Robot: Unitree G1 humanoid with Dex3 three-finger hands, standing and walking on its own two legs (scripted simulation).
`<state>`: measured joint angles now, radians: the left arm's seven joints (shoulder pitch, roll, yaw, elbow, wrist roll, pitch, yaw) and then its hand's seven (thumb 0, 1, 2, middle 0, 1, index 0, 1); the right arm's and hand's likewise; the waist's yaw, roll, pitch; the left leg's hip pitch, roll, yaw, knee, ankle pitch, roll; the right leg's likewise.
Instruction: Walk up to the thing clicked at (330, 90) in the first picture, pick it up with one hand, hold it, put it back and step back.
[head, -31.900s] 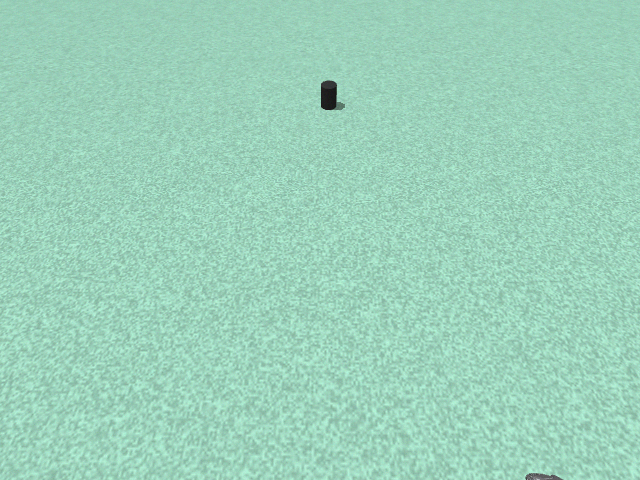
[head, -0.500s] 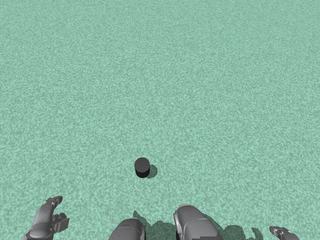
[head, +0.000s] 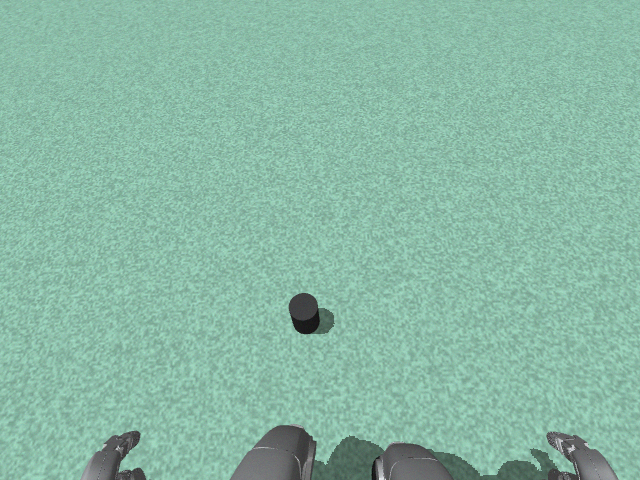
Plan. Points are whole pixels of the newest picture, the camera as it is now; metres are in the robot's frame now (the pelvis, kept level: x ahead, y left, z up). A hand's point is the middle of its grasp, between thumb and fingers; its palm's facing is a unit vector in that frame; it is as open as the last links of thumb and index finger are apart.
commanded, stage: step back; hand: left
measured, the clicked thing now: (304, 314) +0.55 +0.11 -0.70
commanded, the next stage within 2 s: none
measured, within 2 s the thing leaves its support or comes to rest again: neither
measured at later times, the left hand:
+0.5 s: hand out of the picture -0.06 +0.26 -0.16, palm faces -0.04 -0.91 -0.40, open 7.4 cm
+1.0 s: hand out of the picture -0.20 +0.25 -0.15, palm faces +0.05 -0.93 -0.37, open 7.4 cm
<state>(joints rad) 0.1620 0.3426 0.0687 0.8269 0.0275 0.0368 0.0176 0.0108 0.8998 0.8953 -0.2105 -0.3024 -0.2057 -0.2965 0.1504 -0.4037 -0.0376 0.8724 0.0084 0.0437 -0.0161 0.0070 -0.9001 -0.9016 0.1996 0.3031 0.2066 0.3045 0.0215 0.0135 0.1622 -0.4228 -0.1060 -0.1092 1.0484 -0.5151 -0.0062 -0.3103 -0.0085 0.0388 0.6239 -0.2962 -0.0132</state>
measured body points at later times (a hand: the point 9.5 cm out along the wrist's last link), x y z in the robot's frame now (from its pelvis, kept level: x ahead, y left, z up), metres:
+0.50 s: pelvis -0.16 -0.02 -0.02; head -0.10 -0.02 +0.43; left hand -0.06 +0.30 -0.13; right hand -0.03 -0.33 -0.12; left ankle -0.04 +0.12 -0.73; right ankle -0.19 -0.14 -0.73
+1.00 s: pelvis -0.32 -0.02 +0.00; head -0.27 +0.00 +0.44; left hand -0.21 +0.30 -0.12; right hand -0.23 -0.33 -0.11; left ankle -0.28 +0.09 -0.73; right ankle -0.32 -0.16 -0.65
